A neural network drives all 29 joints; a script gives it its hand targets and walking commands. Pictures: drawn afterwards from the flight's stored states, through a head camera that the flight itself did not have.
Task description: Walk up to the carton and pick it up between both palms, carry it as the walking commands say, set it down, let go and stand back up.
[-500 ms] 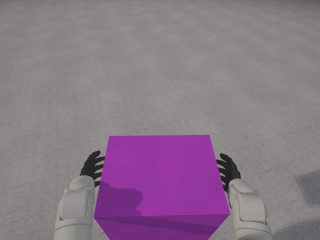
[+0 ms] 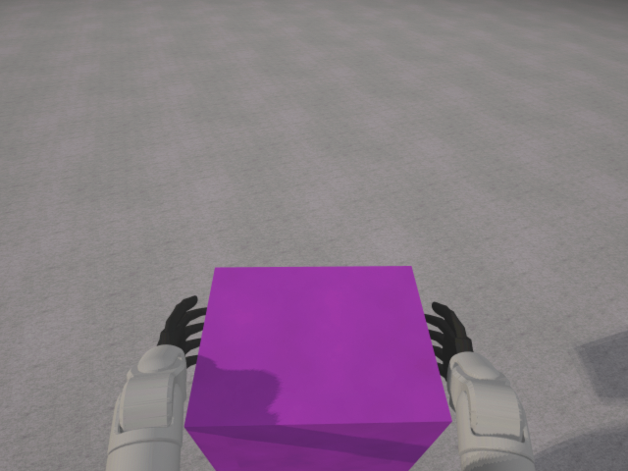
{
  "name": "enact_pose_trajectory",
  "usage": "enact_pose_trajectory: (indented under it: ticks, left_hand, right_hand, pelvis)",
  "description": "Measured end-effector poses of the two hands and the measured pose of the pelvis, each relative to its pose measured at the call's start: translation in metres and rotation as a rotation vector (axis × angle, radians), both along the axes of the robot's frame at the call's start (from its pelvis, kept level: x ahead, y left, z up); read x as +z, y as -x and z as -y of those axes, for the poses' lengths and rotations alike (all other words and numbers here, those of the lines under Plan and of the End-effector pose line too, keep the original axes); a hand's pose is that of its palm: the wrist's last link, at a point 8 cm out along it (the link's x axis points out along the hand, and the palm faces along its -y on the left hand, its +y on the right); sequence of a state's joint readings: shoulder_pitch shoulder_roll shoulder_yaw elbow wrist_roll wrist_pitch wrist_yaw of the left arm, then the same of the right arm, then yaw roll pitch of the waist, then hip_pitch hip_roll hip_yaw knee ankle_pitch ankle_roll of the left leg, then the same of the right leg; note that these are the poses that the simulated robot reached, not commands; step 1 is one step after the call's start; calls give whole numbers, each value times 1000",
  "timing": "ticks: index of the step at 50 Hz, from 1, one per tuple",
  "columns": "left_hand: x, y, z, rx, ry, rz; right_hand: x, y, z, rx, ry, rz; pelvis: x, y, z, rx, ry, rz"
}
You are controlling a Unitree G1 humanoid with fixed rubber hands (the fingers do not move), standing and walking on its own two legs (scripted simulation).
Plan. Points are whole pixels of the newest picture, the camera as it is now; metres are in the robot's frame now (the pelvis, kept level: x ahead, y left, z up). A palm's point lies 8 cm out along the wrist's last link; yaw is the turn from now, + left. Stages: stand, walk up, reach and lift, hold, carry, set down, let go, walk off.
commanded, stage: hold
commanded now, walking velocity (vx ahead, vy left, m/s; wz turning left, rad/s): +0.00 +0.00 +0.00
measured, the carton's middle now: (314, 377) +0.28 +0.00 -0.04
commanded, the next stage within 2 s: carry in 0.78 s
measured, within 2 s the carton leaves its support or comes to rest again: neither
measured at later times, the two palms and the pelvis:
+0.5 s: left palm (172, 357) +0.27 +0.18 +0.03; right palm (456, 364) +0.27 -0.18 +0.03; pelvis +0.00 +0.00 +0.00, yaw +0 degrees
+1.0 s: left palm (170, 334) +0.30 +0.19 +0.05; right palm (447, 329) +0.30 -0.17 +0.05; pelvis +0.03 +0.00 -0.02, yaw +3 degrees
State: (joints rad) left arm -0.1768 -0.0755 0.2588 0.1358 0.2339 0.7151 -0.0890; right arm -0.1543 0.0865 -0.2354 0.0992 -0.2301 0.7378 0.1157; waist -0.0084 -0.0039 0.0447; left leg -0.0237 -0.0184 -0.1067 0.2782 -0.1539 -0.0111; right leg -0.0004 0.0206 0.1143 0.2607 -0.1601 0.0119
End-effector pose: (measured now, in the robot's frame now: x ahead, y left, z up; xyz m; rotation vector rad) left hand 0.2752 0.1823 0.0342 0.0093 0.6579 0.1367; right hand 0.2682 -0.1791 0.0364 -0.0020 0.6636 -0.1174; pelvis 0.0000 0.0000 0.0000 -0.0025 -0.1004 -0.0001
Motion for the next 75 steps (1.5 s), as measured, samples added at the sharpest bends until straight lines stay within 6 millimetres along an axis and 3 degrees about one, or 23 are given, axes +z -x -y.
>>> enact_pose_trajectory:
  ticks: [39, 45, 54, 57, 61, 66, 71, 75]
  left_hand:
    - [-1, 3, -2, -1, -2, -2]
    - [6, -6, -1, 16, 11, 36]
    - [18, -38, -21, 74, 22, 35]
    - [22, -58, -25, 77, 27, -8]
    - [27, -92, -15, 80, 48, -18]
    - [27, -125, -13, 149, 90, -39]
    - [33, -165, -35, 219, 96, -31]
    - [27, -211, -59, 240, 102, -3]
  right_hand:
    - [-2, 3, -2, 3, 6, -2]
    - [8, -9, -1, 8, 16, 36]
    - [23, -59, -23, 32, -7, 33]
    - [19, -72, -27, 9, -31, -13]
    - [18, -99, -17, -12, -43, -24]
    - [28, -151, -15, 11, -60, -49]
    - [33, -215, -39, 60, -83, -48]
    - [27, -267, -63, 76, -89, -22]
  pelvis:
    - [-1, 5, 0, 5, 1, -9]
    - [-9, -7, 4, 16, 3, -96]
    - [-21, -57, -9, 37, -16, -183]
    - [-18, -80, -9, 15, -2, -210]
    - [-21, -114, -3, 45, 20, -210]
    - [-15, -163, -3, 102, 4, -224]
    - [-10, -214, -10, 103, -26, -218]
    - [-21, -263, -25, 101, -29, -193]
